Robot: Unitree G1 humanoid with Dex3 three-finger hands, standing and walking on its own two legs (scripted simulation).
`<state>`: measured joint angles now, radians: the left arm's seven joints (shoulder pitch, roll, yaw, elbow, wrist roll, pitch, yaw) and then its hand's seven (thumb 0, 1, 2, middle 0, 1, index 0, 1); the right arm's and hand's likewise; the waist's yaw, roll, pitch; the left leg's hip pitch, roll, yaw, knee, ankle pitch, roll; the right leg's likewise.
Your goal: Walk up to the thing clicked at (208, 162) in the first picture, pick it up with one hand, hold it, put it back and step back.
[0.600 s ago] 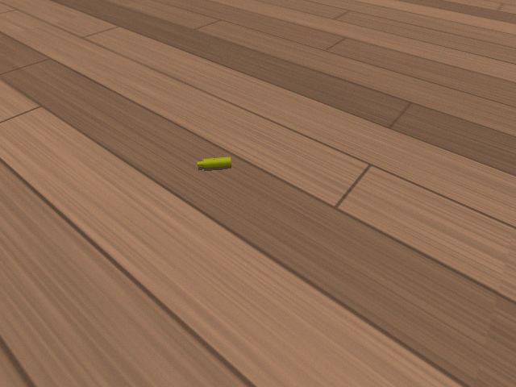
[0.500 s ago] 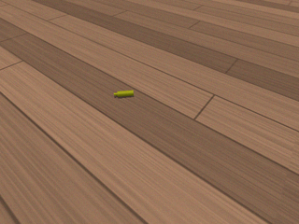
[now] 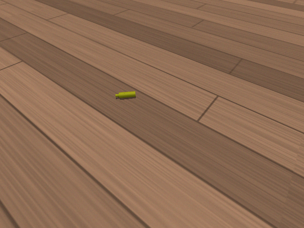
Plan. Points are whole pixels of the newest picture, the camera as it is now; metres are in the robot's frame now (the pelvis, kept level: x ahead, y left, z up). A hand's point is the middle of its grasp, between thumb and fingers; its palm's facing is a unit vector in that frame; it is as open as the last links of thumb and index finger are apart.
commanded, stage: stand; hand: left
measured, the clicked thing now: (125, 94) +1.50 +0.29 -0.75
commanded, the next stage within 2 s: walk up in 0.52 s
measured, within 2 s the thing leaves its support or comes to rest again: neither
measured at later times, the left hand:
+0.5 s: hand out of the picture +0.08 +0.25 -0.16, palm faces -0.03 -0.94 -0.34, open 7.4 cm
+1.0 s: hand out of the picture +0.15 +0.36 -0.18, palm faces +0.05 -0.94 -0.33, open 7.4 cm
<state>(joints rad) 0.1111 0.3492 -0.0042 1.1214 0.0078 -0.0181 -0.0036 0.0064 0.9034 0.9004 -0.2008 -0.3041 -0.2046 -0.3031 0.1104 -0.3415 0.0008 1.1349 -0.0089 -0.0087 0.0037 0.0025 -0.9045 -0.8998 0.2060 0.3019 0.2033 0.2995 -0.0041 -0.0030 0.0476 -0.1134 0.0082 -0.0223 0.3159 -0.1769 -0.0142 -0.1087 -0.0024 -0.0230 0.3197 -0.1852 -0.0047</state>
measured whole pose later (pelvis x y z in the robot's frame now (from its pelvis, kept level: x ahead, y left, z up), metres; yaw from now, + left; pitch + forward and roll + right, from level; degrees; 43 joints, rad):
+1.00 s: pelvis +0.13 +0.07 -0.02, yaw +4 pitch -4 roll +0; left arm 0.28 0.45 0.08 1.00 0.02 -0.01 -0.07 0.01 0.91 0.90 -0.20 -0.30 -0.20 -0.30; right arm 0.26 -0.39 -0.09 0.95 -0.02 -0.07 0.06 0.00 -0.90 -0.90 0.21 0.30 0.20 0.30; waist 0.00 -0.07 0.05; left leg -0.27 0.03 0.07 0.60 -0.27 0.03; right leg -0.33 -0.02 0.03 1.11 -0.45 -0.05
